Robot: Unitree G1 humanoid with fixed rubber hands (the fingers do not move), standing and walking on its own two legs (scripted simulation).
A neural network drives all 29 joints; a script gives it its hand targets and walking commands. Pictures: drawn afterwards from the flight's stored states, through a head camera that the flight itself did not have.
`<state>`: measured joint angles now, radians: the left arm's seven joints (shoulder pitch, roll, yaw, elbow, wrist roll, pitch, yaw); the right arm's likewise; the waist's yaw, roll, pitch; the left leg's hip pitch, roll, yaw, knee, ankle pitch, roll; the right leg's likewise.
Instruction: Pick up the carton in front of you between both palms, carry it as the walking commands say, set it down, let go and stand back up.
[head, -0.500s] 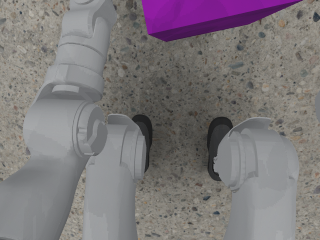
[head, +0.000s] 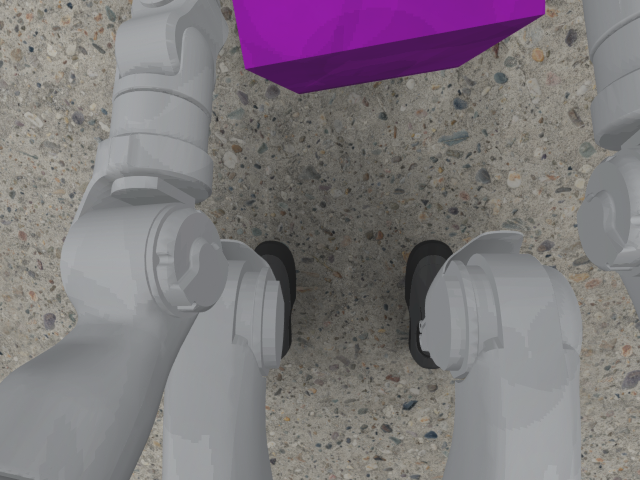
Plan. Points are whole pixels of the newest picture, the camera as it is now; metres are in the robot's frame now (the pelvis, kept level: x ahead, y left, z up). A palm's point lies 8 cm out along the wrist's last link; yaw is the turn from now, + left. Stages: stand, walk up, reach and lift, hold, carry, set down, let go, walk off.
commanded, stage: reach and lift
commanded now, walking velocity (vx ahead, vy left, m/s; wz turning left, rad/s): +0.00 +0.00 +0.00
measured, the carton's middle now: out of the picture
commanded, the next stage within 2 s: none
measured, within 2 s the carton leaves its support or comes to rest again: leaves its support in 0.04 s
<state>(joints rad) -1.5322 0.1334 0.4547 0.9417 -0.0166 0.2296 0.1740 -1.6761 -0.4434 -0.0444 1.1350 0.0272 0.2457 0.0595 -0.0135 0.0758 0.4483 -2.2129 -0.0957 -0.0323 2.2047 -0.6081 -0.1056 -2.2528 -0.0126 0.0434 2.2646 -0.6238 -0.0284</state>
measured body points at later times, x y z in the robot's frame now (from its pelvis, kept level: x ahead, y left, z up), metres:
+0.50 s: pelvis -0.02 +0.02 +0.09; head +0.28 -0.04 +0.43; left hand +0.52 +0.09 +0.01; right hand +0.52 -0.21 +0.02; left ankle +0.12 +0.14 -0.33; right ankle +0.10 -0.11 -0.33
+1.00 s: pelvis +0.02 +0.02 +0.20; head +0.23 -0.04 +0.60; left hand +0.49 +0.11 +0.16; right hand +0.48 -0.19 +0.16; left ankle +0.12 +0.14 -0.33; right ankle +0.09 -0.11 -0.33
